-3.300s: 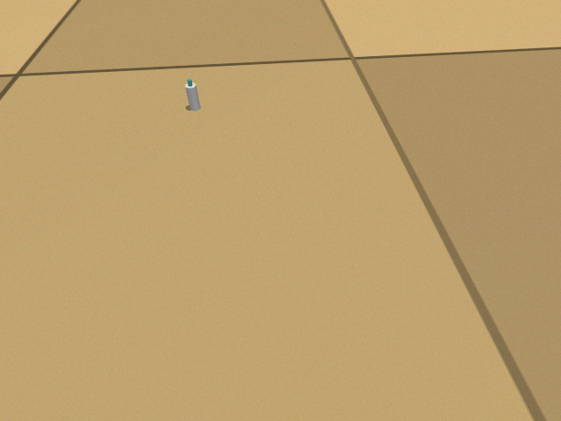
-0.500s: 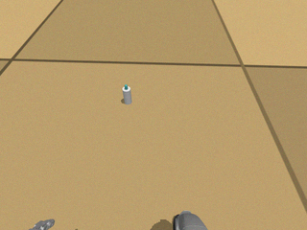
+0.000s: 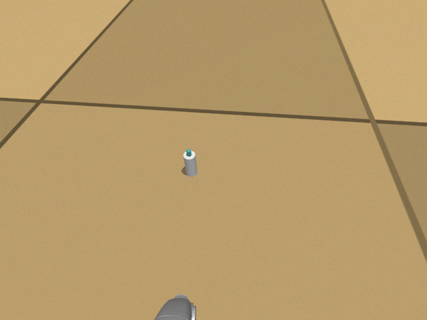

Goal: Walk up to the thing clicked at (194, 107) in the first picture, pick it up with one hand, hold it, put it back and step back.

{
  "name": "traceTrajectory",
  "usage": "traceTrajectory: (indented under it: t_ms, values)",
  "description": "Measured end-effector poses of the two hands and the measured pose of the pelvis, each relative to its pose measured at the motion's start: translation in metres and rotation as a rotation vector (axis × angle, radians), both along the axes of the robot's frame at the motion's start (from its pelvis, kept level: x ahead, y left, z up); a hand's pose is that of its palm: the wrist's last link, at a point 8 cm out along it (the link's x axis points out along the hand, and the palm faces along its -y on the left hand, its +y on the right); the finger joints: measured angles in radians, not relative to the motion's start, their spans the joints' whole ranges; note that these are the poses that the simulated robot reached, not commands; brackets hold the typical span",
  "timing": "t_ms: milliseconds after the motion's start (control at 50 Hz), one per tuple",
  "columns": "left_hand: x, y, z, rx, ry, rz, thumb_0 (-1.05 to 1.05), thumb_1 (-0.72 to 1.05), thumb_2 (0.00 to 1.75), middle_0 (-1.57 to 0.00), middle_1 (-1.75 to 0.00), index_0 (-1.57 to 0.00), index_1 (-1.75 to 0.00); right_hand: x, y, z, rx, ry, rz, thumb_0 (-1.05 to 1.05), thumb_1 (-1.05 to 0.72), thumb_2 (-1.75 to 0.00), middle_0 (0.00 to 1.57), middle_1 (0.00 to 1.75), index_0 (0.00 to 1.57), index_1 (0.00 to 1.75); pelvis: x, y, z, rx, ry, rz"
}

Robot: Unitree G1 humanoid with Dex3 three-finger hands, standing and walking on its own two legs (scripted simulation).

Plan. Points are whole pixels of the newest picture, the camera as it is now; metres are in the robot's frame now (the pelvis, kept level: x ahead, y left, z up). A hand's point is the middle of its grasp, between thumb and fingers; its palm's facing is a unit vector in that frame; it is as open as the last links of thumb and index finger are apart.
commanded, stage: walk up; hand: left
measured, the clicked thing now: (190, 161) +1.02 +0.20 -0.67
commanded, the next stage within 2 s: none
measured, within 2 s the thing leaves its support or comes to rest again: neither
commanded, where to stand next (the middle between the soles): +0.66 +0.00 m, yaw +0 degrees
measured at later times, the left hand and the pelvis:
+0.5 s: hand (104, 262) +0.26 +0.29 -0.14, palm faces -0.07 -0.93 -0.36, open 7.4 cm; pelvis +0.19 +0.01 +0.00, yaw -1 degrees
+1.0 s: hand (132, 214) +0.38 +0.25 -0.13, palm faces +0.01 -0.92 -0.40, open 7.4 cm; pelvis +0.36 -0.03 +0.00, yaw +1 degrees
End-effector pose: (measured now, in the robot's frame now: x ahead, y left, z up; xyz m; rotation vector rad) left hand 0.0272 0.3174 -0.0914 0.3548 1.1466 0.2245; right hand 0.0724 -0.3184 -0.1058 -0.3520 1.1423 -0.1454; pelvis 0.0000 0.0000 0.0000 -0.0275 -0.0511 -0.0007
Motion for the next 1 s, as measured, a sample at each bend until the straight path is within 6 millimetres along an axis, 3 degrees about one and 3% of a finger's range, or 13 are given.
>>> traceTrajectory:
  t_ms: [100, 200, 300, 420, 540, 620, 680, 800, 1000]
  values:
    - [0.023, 0.019, -0.027, -0.020, 0.051, 0.046, 0.01, 0.90, 0.90, -0.20, -0.30, -0.21, -0.30, 0.068, 0.019, 0.000, -0.027, -0.021, 0.052, 0.01, -0.90, -0.90, 0.20, 0.30, 0.20, 0.30, 0.050, 0.013, -0.014, -0.015, 0.009, 0.022]
    - [0.066, 0.026, -0.042, -0.049, 0.100, 0.045, 0.01, 0.90, 0.90, -0.20, -0.30, -0.21, -0.30, 0.126, 0.041, 0.008, -0.041, -0.116, 0.068, 0.01, -0.90, -0.90, 0.20, 0.30, 0.21, 0.30, 0.089, 0.029, -0.017, 0.014, 0.000, 0.013]
    - [0.128, 0.026, -0.029, -0.069, 0.048, -0.014, 0.01, 0.90, 0.90, -0.20, -0.30, -0.21, -0.30, 0.142, 0.048, 0.023, -0.033, -0.134, 0.010, 0.01, -0.90, -0.90, 0.20, 0.30, 0.21, 0.30, 0.123, 0.031, -0.003, 0.012, -0.014, 0.009]
    - [0.191, 0.023, -0.016, -0.055, -0.005, -0.048, 0.01, 0.90, 0.90, -0.20, -0.30, -0.21, -0.30, 0.150, 0.032, 0.021, -0.032, -0.077, -0.021, 0.01, -0.90, -0.90, 0.20, 0.30, 0.21, 0.30, 0.163, 0.022, 0.001, 0.033, -0.020, -0.003]
    - [0.248, 0.004, -0.005, -0.011, 0.001, -0.070, 0.01, 0.90, 0.90, -0.20, -0.30, -0.21, -0.30, 0.168, -0.003, 0.000, -0.013, -0.023, -0.068, 0.01, -0.90, -0.90, 0.20, 0.30, 0.21, 0.30, 0.210, -0.001, -0.005, 0.067, -0.005, -0.014]
    - [0.285, -0.016, -0.001, 0.037, -0.030, -0.068, 0.01, 0.90, 0.90, -0.20, -0.30, -0.21, -0.30, 0.194, -0.029, -0.027, -0.001, 0.020, -0.076, 0.01, -0.90, -0.90, 0.20, 0.30, 0.21, 0.30, 0.243, -0.022, -0.017, 0.041, -0.004, -0.011]
    - [0.300, -0.031, 0.008, 0.048, -0.067, -0.052, 0.01, 0.90, 0.90, -0.20, -0.30, -0.21, -0.30, 0.220, -0.034, -0.032, 0.018, 0.052, -0.053, 0.01, -0.90, -0.90, 0.20, 0.30, 0.20, 0.30, 0.261, -0.033, -0.013, 0.058, -0.009, -0.009]
    - [0.310, -0.045, 0.022, 0.046, -0.025, -0.018, 0.00, 0.90, 0.90, -0.20, -0.30, -0.21, -0.30, 0.276, -0.036, -0.021, 0.053, 0.017, -0.038, 0.01, -0.90, -0.90, 0.20, 0.30, 0.20, 0.30, 0.297, -0.040, 0.003, 0.058, -0.008, -0.017]
    - [0.348, -0.028, 0.001, 0.011, -0.001, 0.023, 0.01, 0.90, 0.90, -0.21, -0.30, -0.21, -0.30, 0.353, -0.024, -0.006, 0.010, 0.039, 0.020, 0.01, -0.90, -0.90, 0.20, 0.30, 0.20, 0.30, 0.359, -0.028, -0.001, 0.006, -0.006, 0.024]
